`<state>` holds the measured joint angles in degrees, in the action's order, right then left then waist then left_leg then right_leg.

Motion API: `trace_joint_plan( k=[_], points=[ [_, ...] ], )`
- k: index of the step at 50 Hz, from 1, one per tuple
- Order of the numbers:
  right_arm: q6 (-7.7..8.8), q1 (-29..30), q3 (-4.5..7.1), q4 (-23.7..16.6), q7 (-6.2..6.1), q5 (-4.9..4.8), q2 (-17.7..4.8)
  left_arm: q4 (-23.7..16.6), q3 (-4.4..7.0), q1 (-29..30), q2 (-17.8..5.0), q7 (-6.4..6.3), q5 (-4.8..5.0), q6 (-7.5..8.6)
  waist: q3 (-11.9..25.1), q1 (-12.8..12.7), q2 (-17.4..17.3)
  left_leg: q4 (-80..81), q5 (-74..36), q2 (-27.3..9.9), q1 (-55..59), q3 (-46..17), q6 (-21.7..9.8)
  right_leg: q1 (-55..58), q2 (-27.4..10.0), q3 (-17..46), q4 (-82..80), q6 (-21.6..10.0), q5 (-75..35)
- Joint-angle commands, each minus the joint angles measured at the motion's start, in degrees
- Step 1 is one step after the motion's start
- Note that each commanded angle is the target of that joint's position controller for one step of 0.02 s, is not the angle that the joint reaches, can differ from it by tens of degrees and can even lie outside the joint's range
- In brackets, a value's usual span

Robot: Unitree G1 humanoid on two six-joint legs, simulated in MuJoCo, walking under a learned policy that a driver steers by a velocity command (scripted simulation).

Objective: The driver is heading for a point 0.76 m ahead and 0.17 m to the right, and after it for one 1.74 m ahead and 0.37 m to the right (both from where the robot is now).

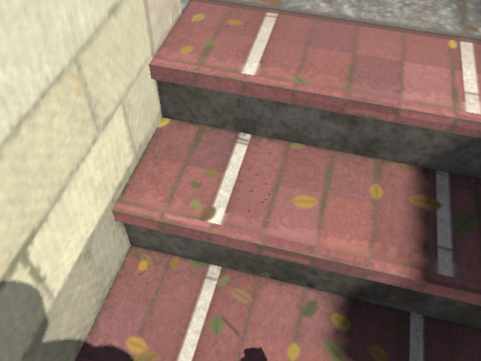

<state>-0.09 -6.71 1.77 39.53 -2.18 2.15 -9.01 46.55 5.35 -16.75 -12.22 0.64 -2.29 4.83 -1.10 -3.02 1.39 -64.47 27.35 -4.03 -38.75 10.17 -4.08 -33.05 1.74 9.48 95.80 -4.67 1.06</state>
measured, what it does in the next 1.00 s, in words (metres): climbs, turning right: right foot 0.18 m higher, then left foot 0.18 m higher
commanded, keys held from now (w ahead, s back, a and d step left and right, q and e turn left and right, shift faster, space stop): w+e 0.76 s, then w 0.24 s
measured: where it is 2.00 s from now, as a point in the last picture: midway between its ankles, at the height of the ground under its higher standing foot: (362, 93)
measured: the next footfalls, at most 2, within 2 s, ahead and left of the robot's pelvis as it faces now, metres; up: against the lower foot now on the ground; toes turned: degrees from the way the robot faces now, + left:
right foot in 0.44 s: +0.38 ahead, -0.10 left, +0.18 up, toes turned -16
left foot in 0.88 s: +0.72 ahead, +0.03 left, +0.36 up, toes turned -28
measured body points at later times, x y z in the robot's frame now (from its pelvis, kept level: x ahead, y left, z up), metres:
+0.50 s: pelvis +0.29 -0.01 +0.13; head +0.28 +0.01 +0.58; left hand +0.55 +0.13 +0.04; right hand +0.17 -0.20 -0.02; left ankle +0.09 +0.10 -0.57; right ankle +0.34 -0.09 -0.47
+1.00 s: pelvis +0.57 -0.02 +0.36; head +0.57 -0.01 +0.81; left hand +0.72 +0.19 +0.21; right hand +0.59 -0.29 +0.26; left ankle +0.68 +0.05 -0.29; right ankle +0.41 -0.09 -0.20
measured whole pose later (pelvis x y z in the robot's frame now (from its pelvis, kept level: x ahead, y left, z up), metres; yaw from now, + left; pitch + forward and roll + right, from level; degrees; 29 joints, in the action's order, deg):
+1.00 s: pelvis +0.57 -0.02 +0.36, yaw -31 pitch +6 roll +3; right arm 2.5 -5.3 -2.4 47.5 3.3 2.5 -9.5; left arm 60.9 2.3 -19.1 -16.5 7.4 -2.1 6.3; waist 7.3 3.2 4.5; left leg -61.3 24.9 0.3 -42.6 4.7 -2.8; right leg -37.4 5.0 10.5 88.9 -10.9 -4.0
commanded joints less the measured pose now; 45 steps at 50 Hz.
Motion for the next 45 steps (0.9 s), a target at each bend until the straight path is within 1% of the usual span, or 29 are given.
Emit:
trace_joint_plan(
  k=[1,2,5,6,8,11,15,17,18,19,20,21,22,23,24,25,26,27,29,31,33,35,37,38,40,42,43,44,45],
  points=[
    [5.79,-5.38,-2.22,5.22,6.41,3.72,2.67,-6.31,-3.48,3.0,3.57,3.8,3.96,-1.22,-2.61,-1.39,-6.34,37.07,-7.45,-10.66,5.86,-22.63,0.04,-25.6,-0.88,8.92,21.65,-8.97,-13.25],
    [6.73,-6.01,-1.87,8.81,7.36,2.09,3.37,-4.7,-2.77,0.77,1.47,5.58,3.35,-1.77,-2.11,-2.28,-4.61,40.26,-9.23,-10.26,9.36,-19.93,-0.62,-29.6,-0.25,8.12,21.04,-11.0,-12.7],
    [7.29,-3.13,-0.87,12.13,7.5,1.65,0.61,-3.94,-2.76,3.87,-0.24,5.83,3.2,-2.8,2.05,-4.2,-3.01,45.86,-11.26,-9.16,12.56,-10.69,-5.21,-35.62,-0.5,1.06,21.79,-12.13,-5.85],
    [7.3,-7.32,-1.46,14.85,7.12,2.45,0.29,-3.29,-3.28,6.12,0.27,5.9,3.44,-3.5,3.47,-2.77,-7.81,46.74,-12.89,-9.78,16.94,-11.39,-6.89,-41.39,0.36,-1.8,36.0,-12.6,-2.38],
    [7.2,-11.0,-3.34,18.88,7.21,4.19,2.06,-4.42,-4.55,10.52,1.4,5.31,3.11,-4.09,4.21,-2.06,-1.84,47.12,-12.87,-9.5,21.61,-7.52,-6.56,-50.25,-0.6,-1.52,36.86,-14.28,-2.34],
    [7.88,-19.67,-4.52,23.79,6.49,6.16,0.24,-7.94,-7.09,19.17,3.42,5.42,2.72,-5.29,5.07,-0.29,-2.72,50.83,-13.93,-9.43,29.3,-3.78,-5.53,-55.64,-3.84,-7.1,31.69,-14.44,0.14],
    [6.22,-30.72,-5.77,27.12,7.78,7.18,-0.12,-9.66,-7.34,29.41,0.94,3.14,3.68,-7.06,4.92,5.79,-5.26,54.93,-19.7,-12.8,41.53,-3.63,-6.59,-62.69,-5.43,-11.02,16.74,-11.25,0.35],
    [4.91,-26.26,-4.74,24.23,9.38,4.36,-4.67,-10.22,-7.57,35.54,0.75,4.23,3.36,-8.18,3.67,6.98,-4.01,62.68,-29.14,-15.66,36.88,0.69,-6.79,-52.49,-6.63,-18.57,6.29,-10.06,11.93],
    [5.36,-18.28,-4.36,21.48,9.51,3.32,-7.69,-9.18,-8.22,31.05,3.48,6.11,2.71,-8.98,3.9,1.21,-8.68,61.8,-55.44,-14.06,28.11,6.79,-7.11,-36.66,-4.74,-22.8,4.32,-10.71,13.17],
    [6.65,-18.72,-3.65,22.33,9.67,2.48,-11.2,-10.44,-7.34,33.46,0.64,7.25,3.79,-9.46,5.56,-0.86,-8.95,56.84,-96.73,-13.89,23.84,7.94,-7.5,-25.44,-0.83,-26.23,-1.8,-9.79,16.42],
    [7.57,-21.44,-2.14,22.88,9.78,1.32,-14.9,-11.9,-6.41,30.91,-2.59,7.41,4.8,-9.85,7.75,-1.56,-7.62,51.69,-117.52,-12.9,27.1,7.81,-5.28,-21.04,3.22,-27.56,-4.38,-8.75,17.32],
    [8.34,-22.82,-1.65,23.64,9.03,0.91,-17.8,-9.97,-7.25,23.94,1.49,7.44,3.86,-9.1,5.06,-4.31,-15.49,47.98,-120.58,-18.22,36.06,6.24,-5.75,-17.96,1.46,-23.04,-16.28,-7.15,18.36],
    [7.48,-22.75,-0.14,23.08,9.8,-0.24,-21.16,-7.89,-6.1,15.98,-0.71,6.36,3.18,-8.04,7.6,-6.88,-16.2,41.83,-128.47,-17.72,42.91,5.88,-7.86,-14.22,6.75,-26.39,-25.85,-5.9,23.35],
    [6.66,-19.59,0.46,23.74,10.42,0.57,-20.86,-4.37,-4.95,7.16,-3.79,4.25,2.58,-7.98,8.71,-9.44,-16.41,30.67,-130.15,-15.38,37.01,3.99,-6.61,-2.7,8.11,-23.08,-33.28,-6.8,17.74],
    [6.03,-20.87,-0.34,21.71,12.83,5.99,-15.47,1.53,-2.68,-7.08,-10.08,2.58,3.02,-8.49,21.86,-9.92,-5.1,10.57,-113.9,-12.99,13.32,-1.16,-3.08,28.17,5.41,-4.65,-33.08,-13.92,-9.8],
    [4.25,-20.3,-0.06,21.1,14.82,6.23,-10.29,7.43,-2.45,-17.08,-10.44,2.73,0.31,-8.95,27.94,-8.42,6.84,-14.57,-28.98,2.6,-5.04,-4.78,-0.37,43.37,-5.62,22.03,-56.8,-22.69,-17.37],
    [3.0,-16.79,0.83,18.79,15.1,1.67,-9.06,7.08,-0.24,-19.4,-13.26,3.07,-0.26,-8.26,22.95,-9.86,6.3,-41.87,-27.42,8.19,-11.05,-20.98,-3.25,34.04,-10.55,36.48,-69.34,-20.47,-0.72],
    [3.26,-12.53,1.05,18.44,13.62,1.3,-6.81,8.88,-0.65,-16.17,-11.12,2.9,0.16,-6.31,11.04,-7.99,3.44,-56.17,-27.94,8.61,-24.24,-24.39,-4.19,27.01,-9.93,36.38,-69.91,-16.92,14.71],
    [4.72,-5.23,-0.48,15.16,10.68,3.38,-4.13,12.09,-2.89,-9.34,-0.62,3.14,0.96,-3.23,7.54,-1.4,-0.53,-66.63,-26.9,8.74,-35.96,-25.03,-6.93,21.84,-7.7,30.64,-68.25,-15.81,19.03],
    [3.94,-3.79,-2.86,12.76,8.69,2.9,0.46,15.59,-6.14,-2.24,6.29,4.83,-1.44,-2.01,4.48,6.82,-6.61,-67.32,-26.56,5.86,-39.65,-22.54,-9.43,10.44,-5.7,18.45,-68.17,-11.52,19.4],
    [2.91,-4.5,-3.03,11.27,7.83,1.02,-1.83,12.74,-6.14,5.75,3.75,4.7,-2.23,0.04,2.67,10.7,-3.71,-57.65,-22.02,3.52,-32.46,-16.3,-9.38,-4.17,-1.2,5.29,-72.6,-8.1,18.35],
    [3.8,5.04,-4.59,6.61,7.3,0.3,-1.22,15.25,-6.69,-5.73,2.05,3.11,-4.13,0.5,0.54,6.54,4.78,-70.07,-10.35,3.92,-37.2,-15.22,-10.28,-3.98,-2.34,9.46,-76.67,-9.01,21.38],
    [4.05,14.56,-5.53,-0.07,5.88,0.55,-2.97,18.92,-7.06,-14.59,-0.42,4.05,-7.01,0.9,1.47,3.99,-4.13,-49.36,-14.1,-0.62,-39.0,-15.02,-10.67,2.14,-4.32,9.51,-77.81,-6.8,21.57],
    [3.37,21.14,-5.45,-3.25,5.49,-0.55,-5.67,19.24,-6.99,-18.18,-2.1,4.62,-7.0,0.92,1.12,0.98,-2.18,-42.09,-15.31,-3.77,-36.55,-16.67,-8.05,1.2,-5.88,10.36,-80.93,-7.02,15.44],
    [1.49,19.22,-7.31,-4.4,7.07,-0.18,-0.85,10.62,-6.85,-5.45,-5.48,6.44,-1.86,0.98,3.61,7.84,4.57,-31.19,-19.52,-1.11,2.09,-6.12,-2.61,-20.67,-9.6,7.57,-94.0,-12.57,-11.44],
    [-0.3,10.96,-5.83,-1.44,8.38,-0.52,-6.04,10.13,-4.78,-7.71,-14.54,5.79,3.93,4.06,9.19,11.37,5.79,-17.81,-17.15,5.85,3.81,1.05,2.84,3.2,-12.65,4.75,-83.68,-13.53,-64.74],
    [-0.58,10.08,-4.88,-1.82,8.34,-0.22,-8.26,10.83,-3.52,-10.76,-14.99,5.81,4.85,4.52,9.49,9.6,7.12,-3.49,-12.94,8.46,1.7,4.01,2.63,17.33,-12.93,3.93,-79.09,-13.01,-74.67],
    [-0.25,3.15,-2.95,0.25,7.37,-0.67,-10.82,13.48,-2.56,-12.26,-15.08,6.69,2.79,4.04,11.46,10.92,10.88,6.85,-12.07,9.93,6.0,1.78,0.94,26.27,-12.18,2.08,-69.21,-11.31,-83.29],
    [-0.32,-13.31,-1.81,5.39,6.65,-1.19,-13.0,15.43,-3.08,-19.34,-9.02,7.28,-1.62,3.27,27.19,10.46,1.56,6.58,-28.68,2.74,30.34,-17.13,-8.78,16.73,-9.06,1.15,-49.66,-8.28,-79.05]
  ],
)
